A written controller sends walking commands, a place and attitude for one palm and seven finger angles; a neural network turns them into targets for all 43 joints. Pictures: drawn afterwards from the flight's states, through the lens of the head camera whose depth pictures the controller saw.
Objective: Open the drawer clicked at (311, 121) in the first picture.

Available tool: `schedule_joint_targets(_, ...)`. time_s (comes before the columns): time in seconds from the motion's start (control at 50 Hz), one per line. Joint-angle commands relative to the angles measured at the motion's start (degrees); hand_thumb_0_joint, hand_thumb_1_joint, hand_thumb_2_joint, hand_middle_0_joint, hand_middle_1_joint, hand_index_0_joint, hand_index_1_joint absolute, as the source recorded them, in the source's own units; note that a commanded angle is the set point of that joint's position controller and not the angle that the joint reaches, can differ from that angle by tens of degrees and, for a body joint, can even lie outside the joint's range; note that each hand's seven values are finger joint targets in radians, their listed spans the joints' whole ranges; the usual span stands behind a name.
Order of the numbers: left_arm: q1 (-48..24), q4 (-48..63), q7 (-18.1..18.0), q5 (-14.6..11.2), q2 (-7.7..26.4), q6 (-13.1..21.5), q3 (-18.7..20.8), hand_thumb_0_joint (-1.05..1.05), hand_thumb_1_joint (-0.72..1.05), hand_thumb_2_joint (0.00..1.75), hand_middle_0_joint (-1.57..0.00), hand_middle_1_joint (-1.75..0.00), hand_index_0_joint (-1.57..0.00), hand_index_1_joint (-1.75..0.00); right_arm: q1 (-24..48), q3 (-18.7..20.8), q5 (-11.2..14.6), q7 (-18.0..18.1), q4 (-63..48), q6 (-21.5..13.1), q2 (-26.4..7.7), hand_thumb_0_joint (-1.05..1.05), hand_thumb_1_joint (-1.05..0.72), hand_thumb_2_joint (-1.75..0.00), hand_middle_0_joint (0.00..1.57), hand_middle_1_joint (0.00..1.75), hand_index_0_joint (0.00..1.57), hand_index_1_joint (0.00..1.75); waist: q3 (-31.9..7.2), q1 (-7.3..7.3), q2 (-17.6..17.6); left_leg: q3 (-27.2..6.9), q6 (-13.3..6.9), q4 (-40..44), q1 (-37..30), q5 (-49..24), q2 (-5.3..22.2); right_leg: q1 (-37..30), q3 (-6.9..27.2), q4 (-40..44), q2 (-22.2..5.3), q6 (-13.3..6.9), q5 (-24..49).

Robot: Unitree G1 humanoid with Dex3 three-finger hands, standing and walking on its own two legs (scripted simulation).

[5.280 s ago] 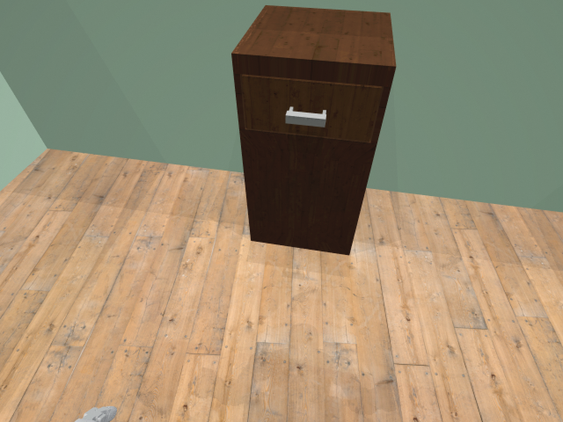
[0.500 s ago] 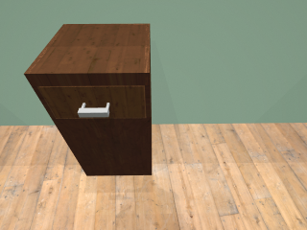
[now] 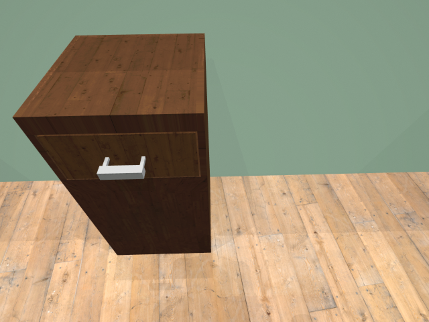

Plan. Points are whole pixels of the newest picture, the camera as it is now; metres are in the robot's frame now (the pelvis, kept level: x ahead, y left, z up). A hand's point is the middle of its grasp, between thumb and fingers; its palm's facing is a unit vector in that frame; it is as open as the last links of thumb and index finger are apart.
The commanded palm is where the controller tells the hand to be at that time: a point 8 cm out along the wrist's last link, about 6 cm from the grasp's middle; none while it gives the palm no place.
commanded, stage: come to a stop and stand still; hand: left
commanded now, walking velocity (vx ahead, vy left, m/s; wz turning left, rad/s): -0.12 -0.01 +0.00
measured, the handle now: (123, 166) +0.50 +0.29 -0.07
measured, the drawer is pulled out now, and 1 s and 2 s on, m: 0.00 0.00 0.00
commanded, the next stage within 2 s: look again from close up in 0.90 s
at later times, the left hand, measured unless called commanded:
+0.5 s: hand out of the picture +0.00 +0.19 -0.18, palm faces +0.04 -0.98 -0.21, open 7.4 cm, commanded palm none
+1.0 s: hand out of the picture -0.04 +0.20 -0.17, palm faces +0.01 -0.98 -0.21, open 7.4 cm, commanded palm none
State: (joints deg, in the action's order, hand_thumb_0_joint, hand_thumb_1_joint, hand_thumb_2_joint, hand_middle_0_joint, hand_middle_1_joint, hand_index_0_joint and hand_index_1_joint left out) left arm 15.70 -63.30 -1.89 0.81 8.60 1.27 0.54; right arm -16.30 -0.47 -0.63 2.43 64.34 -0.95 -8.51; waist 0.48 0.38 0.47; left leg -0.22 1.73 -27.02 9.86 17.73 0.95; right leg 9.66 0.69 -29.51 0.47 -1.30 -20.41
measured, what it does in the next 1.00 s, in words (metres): stands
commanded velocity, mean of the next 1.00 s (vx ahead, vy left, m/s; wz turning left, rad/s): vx -0.01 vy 0.00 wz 0.00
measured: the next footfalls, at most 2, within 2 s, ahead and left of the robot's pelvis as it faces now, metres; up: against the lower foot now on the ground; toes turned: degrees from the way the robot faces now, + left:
none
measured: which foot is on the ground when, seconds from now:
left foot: down 0.00-1.00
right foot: down 0.00-1.00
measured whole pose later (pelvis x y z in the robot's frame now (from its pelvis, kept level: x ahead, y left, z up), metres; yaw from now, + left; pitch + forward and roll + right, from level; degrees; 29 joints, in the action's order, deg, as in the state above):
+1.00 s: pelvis -0.02 +0.02 +0.00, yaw +0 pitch +0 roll +1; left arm 19.0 -63.0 -1.7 0.8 9.6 0.5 -1.1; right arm -17.8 -1.0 -0.5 1.4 63.5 -0.6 -10.0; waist 1.1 0.4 0.0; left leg 2.1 -1.2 -27.6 13.2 14.4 -1.0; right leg 10.0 1.2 -28.7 -0.8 0.4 -18.6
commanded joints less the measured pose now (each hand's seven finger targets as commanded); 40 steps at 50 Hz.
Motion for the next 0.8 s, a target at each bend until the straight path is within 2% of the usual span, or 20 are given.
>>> schedule_joint_targets(0.0, 4.15, 1.44, -0.44, -0.08, 6.06, 0.46, 1.24, 0.00, 0.90, 0.90, -0.20, -0.30, -0.20, -0.30, -3.37, 0.66, -0.02, 0.03, -1.51, -0.65, -4.42, 0.00, -0.90, -0.90, 0.20, 0.30, 0.20, 0.30, 1.76, -0.02, -0.72, -1.74, -2.98, 2.29, -0.51, -23.92, 3.99, -0.35, 3.19, 3.63, -5.64, -1.44, 27.69)
schedule_joint_targets(0.1, 3.60, 2.42, -0.87, -0.17, 6.67, 0.18, 1.47, 0.00, 0.90, 0.90, -0.20, -0.30, -0.20, -0.30, -2.89, 1.05, 0.08, 0.32, -2.20, -0.31, -5.11, 0.00, -0.90, -0.90, 0.20, 0.30, 0.20, 0.30, -0.58, -0.14, -0.62, -1.74, -2.81, 1.55, -3.12, -31.21, 4.60, -1.15, 3.03, 2.30, -5.82, -1.13, 32.62)
schedule_joint_targets(0.18, 3.68, 2.33, -0.74, -0.19, 6.80, 0.37, 1.45, 0.00, 0.90, 0.90, -0.20, -0.30, -0.20, -0.30, -2.16, 1.09, 0.04, 0.23, -2.30, -0.31, -5.39, 0.00, -0.90, -0.90, 0.20, 0.30, 0.20, 0.30, -2.50, -0.08, -1.44, -1.59, -2.69, 1.81, -3.90, -27.42, 4.37, -2.30, 3.08, 3.50, -6.06, -1.13, 31.65)
schedule_joint_targets(0.24, 3.49, 2.15, -0.64, -0.13, 6.60, 0.39, 1.19, 0.00, 0.90, 0.90, -0.20, -0.30, -0.20, -0.30, -1.53, 0.95, 0.03, 0.09, -2.08, -0.26, -5.38, 0.00, -0.90, -0.90, 0.20, 0.30, 0.20, 0.30, -0.98, -0.06, -1.57, -1.67, -2.62, 2.71, -3.25, -23.96, 4.15, -1.81, 3.27, 4.66, -5.96, -1.09, 29.61)
schedule_joint_targets(0.26, 9.76, 0.81, -2.95, 0.52, 9.14, 1.91, 2.00, 0.00, 0.90, 0.90, -0.20, -0.30, -0.20, -0.30, 5.52, 2.39, 0.88, -0.56, -7.11, -0.47, -8.17, 0.00, -0.90, -0.90, 0.20, 0.30, 0.20, 0.30, 0.63, 2.86, -7.95, 1.72, -1.11, -13.21, 4.12, -17.84, 3.51, -2.17, 9.05, 6.93, -10.03, 3.48, 58.69)
schedule_joint_targets(0.28, 8.42, 3.84, -2.85, 0.54, 10.93, 2.37, 2.34, 0.00, 0.90, 0.90, -0.20, -0.30, -0.20, -0.30, 3.24, 2.03, 0.54, -1.02, -10.17, -0.31, -4.57, 0.00, -0.90, -0.90, 0.20, 0.30, 0.20, 0.30, -1.74, 0.47, -12.12, -0.87, -2.58, -15.07, 11.96, 3.84, 0.60, -9.28, 11.61, 3.31, -13.82, 0.70, 69.27)
schedule_joint_targets(0.3, 7.18, 3.97, -2.38, 0.42, 10.90, 2.41, 1.79, 0.00, 0.90, 0.90, -0.20, -0.30, -0.20, -0.30, 4.23, 1.82, 0.33, -1.18, -9.77, 0.25, -4.24, 0.00, -0.90, -0.90, 0.20, 0.30, 0.20, 0.30, -2.62, 1.02, -10.44, -0.28, -3.21, -14.78, 11.58, 5.85, 1.57, -9.86, 11.78, 3.12, -14.92, -2.07, 66.86)
schedule_joint_targets(0.32, 5.51, 4.70, -2.23, 0.64, 9.30, 2.33, 1.24, 0.00, 0.90, 0.90, -0.20, -0.30, -0.20, -0.30, 3.44, 1.75, 0.38, -1.21, -9.96, 0.24, -4.31, 0.00, -0.90, -0.90, 0.20, 0.30, 0.20, 0.30, -2.78, -0.18, -8.74, 0.31, -3.12, -13.76, 11.20, 6.16, 1.46, -8.44, 9.46, 2.80, -13.83, -4.38, 60.99)
schedule_joint_targets(0.34, 4.09, 6.07, -2.03, 0.69, 9.46, 2.22, 1.22, 0.00, 0.90, 0.90, -0.20, -0.30, -0.20, -0.30, 1.54, 1.67, 0.45, -1.36, -9.84, 0.07, -3.93, 0.00, -0.90, -0.90, 0.20, 0.30, 0.20, 0.30, -4.25, -1.27, -7.04, 1.34, -2.71, -9.38, 8.75, 4.24, 0.48, -7.97, 6.99, 1.52, -11.97, -4.84, 56.26)
schedule_joint_targets(0.36, 2.56, 6.83, -1.96, 0.39, 9.43, 1.92, 1.04, 0.00, 0.90, 0.90, -0.20, -0.30, -0.20, -0.30, -0.37, 1.64, 0.43, -1.33, -8.91, -0.19, -4.10, 0.00, -0.90, -0.90, 0.20, 0.30, 0.20, 0.30, -5.13, -2.51, -3.86, 1.54, -2.62, -2.83, 4.01, -2.88, -0.02, -6.07, 5.76, -0.82, -10.24, -4.35, 49.94)
schedule_joint_targets(0.38, 2.23, 7.20, -1.84, -0.13, 8.95, 1.47, 0.70, 0.00, 0.90, 0.90, -0.20, -0.30, -0.20, -0.30, -2.08, 1.76, 0.19, -1.28, -8.05, -0.61, -5.42, 0.00, -0.90, -0.90, 0.20, 0.30, 0.20, 0.30, -5.29, -2.76, 1.14, -0.32, -3.12, -0.14, -0.40, -14.48, 1.57, -2.91, 4.19, -3.48, -7.38, -2.80, 39.98)
schedule_joint_targets(0.4, 2.49, 7.57, -1.70, -0.39, 7.82, 0.85, 0.58, 0.00, 0.90, 0.90, -0.20, -0.30, -0.20, -0.30, -3.74, 2.10, -0.21, -1.13, -7.60, -0.97, -7.54, 0.00, -0.90, -0.90, 0.20, 0.30, 0.20, 0.30, -5.60, -2.15, 7.20, -4.50, -5.12, -1.46, -1.85, -27.17, 5.81, -0.01, 1.87, -4.22, -4.49, -1.26, 25.25)
schedule_joint_targets(0.42, 4.03, 7.26, -1.73, -0.58, 6.72, 0.30, 0.50, 0.00, 0.90, 0.90, -0.20, -0.30, -0.20, -0.30, -2.64, 1.82, -0.34, -0.80, -8.10, -0.71, -8.60, 0.00, -0.90, -0.90, 0.20, 0.30, 0.20, 0.30, -5.02, -0.65, 8.26, -7.00, -7.28, -0.73, -1.22, -30.50, 8.79, 1.42, 0.49, -2.10, -2.18, -0.38, 11.19)
schedule_joint_targets(0.44, 4.70, 6.99, -1.61, -0.20, 6.32, -0.12, 0.42, 0.00, 0.90, 0.90, -0.20, -0.30, -0.20, -0.30, -0.32, 1.71, -0.39, -0.73, -8.88, -0.25, -8.95, 0.00, -0.90, -0.90, 0.20, 0.30, 0.20, 0.30, -0.29, 0.16, 5.95, -5.82, -7.43, -0.02, 2.26, -22.47, 8.73, 2.61, 0.65, 1.16, -1.57, -0.38, 4.19)
schedule_joint_targets(0.48, 3.92, 6.02, -1.09, 0.18, 7.18, -0.42, 0.13, 0.00, 0.90, 0.90, -0.20, -0.30, -0.20, -0.30, 1.75, 1.37, -0.25, -0.91, -9.37, -0.03, -7.80, 0.00, -0.90, -0.90, 0.20, 0.30, 0.20, 0.30, 6.21, 0.07, 5.12, -5.54, -5.83, 1.32, 6.98, -11.10, 5.44, 4.45, 2.76, 3.83, -2.70, -0.94, 4.38)
schedule_joint_targets(0.5, 3.37, 5.98, -0.86, 0.27, 7.53, -0.43, 0.02, 0.00, 0.90, 0.90, -0.20, -0.30, -0.20, -0.30, 1.29, 1.31, -0.29, -1.00, -9.32, -0.05, -7.76, 0.00, -0.90, -0.90, 0.20, 0.30, 0.20, 0.30, 7.61, -0.30, 4.71, -5.35, -5.36, 2.40, 7.43, -8.82, 4.89, 5.40, 3.50, 4.18, -2.87, -1.01, 4.81)
schedule_joint_targets(0.54, 3.05, 5.93, -0.62, 0.14, 7.60, -0.47, -0.19, 0.00, 0.90, 0.90, -0.20, -0.30, -0.20, -0.30, 0.28, 1.19, -0.26, -1.05, -8.86, -0.12, -8.20, 0.00, -0.90, -0.90, 0.20, 0.30, 0.20, 0.30, 7.75, -0.62, 1.26, -5.61, -5.07, 4.02, 6.96, -3.97, 4.61, 6.32, 3.72, 4.90, -2.93, -0.99, 2.91)
schedule_joint_targets(0.62, 3.87, 5.92, -0.28, 0.31, 7.41, -0.69, -0.17, 0.00, 0.90, 0.90, -0.20, -0.30, -0.20, -0.30, -0.09, 1.39, -0.42, -1.20, -8.40, -0.25, -8.72, 0.00, -0.90, -0.90, 0.20, 0.30, 0.20, 0.30, 6.73, -0.18, 1.01, -7.13, -5.41, 7.97, 7.63, 4.05, 5.08, 5.72, 2.88, 4.76, -2.71, -0.59, 0.26)
schedule_joint_targets(0.7, 4.43, 5.41, -0.05, 0.33, 7.33, -0.53, -0.20, 0.00, 0.90, 0.90, -0.20, -0.30, -0.20, -0.30, -0.33, 1.31, -0.36, -1.22, -7.71, -0.59, -9.14, 0.00, -0.90, -0.90, 0.20, 0.30, 0.20, 0.30, 4.19, 0.13, 0.96, -7.73, -5.74, 9.49, 7.10, 4.62, 5.37, 3.89, 2.36, 4.44, -3.12, -0.42, 1.57)
schedule_joint_targets(0.78, 5.29, 4.33, 0.10, 0.16, 7.35, -0.13, -0.30, 0.00, 0.90, 0.90, -0.20, -0.30, -0.20, -0.30, -0.78, 1.12, -0.22, -1.19, -6.56, -0.89, -8.87, 0.00, -0.90, -0.90, 0.20, 0.30, 0.20, 0.30, 2.23, 0.17, 0.38, -6.33, -5.40, 7.89, 4.86, 0.04, 4.69, 3.57, 3.56, 5.40, -4.08, -0.56, 3.97)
